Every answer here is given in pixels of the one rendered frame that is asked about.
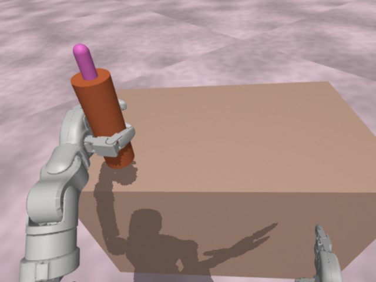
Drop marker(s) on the left robot arm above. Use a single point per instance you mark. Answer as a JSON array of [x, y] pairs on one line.
[[51, 250]]

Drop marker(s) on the bottle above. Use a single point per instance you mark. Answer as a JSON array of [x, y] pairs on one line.
[[96, 94]]

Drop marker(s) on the left robot hand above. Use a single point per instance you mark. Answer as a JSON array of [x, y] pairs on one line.
[[75, 129]]

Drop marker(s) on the right robot hand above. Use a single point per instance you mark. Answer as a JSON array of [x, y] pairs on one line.
[[326, 262]]

